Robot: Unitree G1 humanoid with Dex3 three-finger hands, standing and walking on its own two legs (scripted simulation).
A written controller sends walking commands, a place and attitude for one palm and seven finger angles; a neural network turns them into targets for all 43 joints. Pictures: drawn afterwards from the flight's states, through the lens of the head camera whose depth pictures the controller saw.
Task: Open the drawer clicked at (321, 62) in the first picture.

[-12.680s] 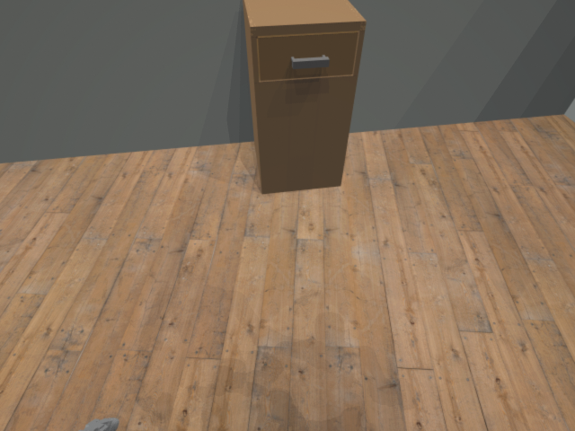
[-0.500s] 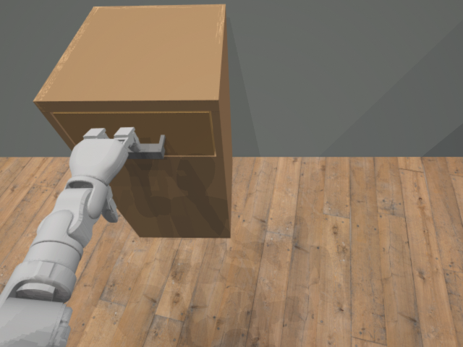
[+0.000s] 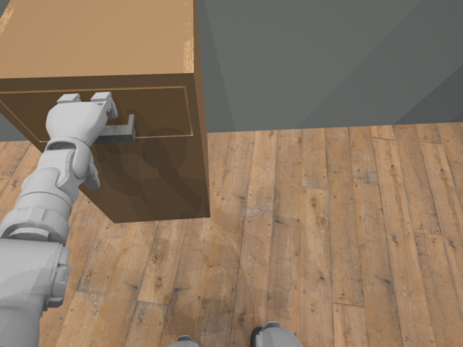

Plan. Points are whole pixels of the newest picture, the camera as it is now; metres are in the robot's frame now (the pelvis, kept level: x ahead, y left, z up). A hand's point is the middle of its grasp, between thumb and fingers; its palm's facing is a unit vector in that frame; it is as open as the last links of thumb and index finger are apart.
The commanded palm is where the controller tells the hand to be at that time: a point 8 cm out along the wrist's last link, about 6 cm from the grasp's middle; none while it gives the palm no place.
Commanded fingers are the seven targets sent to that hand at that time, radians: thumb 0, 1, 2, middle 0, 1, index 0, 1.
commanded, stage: move the hooked fingers above the handle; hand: left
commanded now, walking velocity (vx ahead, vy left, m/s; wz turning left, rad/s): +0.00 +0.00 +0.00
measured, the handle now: (103, 126) +0.57 +0.26 -0.05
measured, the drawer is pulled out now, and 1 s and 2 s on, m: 0.00 0.00 0.00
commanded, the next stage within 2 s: lower the fingers behind the handle in 0.96 s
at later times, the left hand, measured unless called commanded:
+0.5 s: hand (94, 130) +0.52 +0.25 +0.00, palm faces -0.11 -0.03 -0.99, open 13.9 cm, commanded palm +0.52 +0.24 +0.07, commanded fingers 0.00 -0.50 0.30 -0.30 -1.20 -0.30 -1.20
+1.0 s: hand (93, 130) +0.52 +0.25 +0.01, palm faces -0.12 -0.03 -0.99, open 13.8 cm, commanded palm +0.51 +0.24 +0.07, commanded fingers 0.00 -0.50 0.30 -0.30 -1.20 -0.30 -1.20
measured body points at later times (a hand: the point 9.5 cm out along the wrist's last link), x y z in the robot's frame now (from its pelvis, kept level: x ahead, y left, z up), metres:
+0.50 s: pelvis +0.01 +0.01 -0.01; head +0.15 +0.01 +0.41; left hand +0.52 +0.25 +0.06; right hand -0.03 -0.26 -0.13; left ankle -0.02 +0.10 -0.70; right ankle +0.02 -0.12 -0.70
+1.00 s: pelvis +0.01 +0.01 -0.01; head +0.15 +0.01 +0.42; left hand +0.52 +0.25 +0.06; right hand -0.01 -0.27 -0.13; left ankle -0.02 +0.10 -0.70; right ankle +0.02 -0.12 -0.70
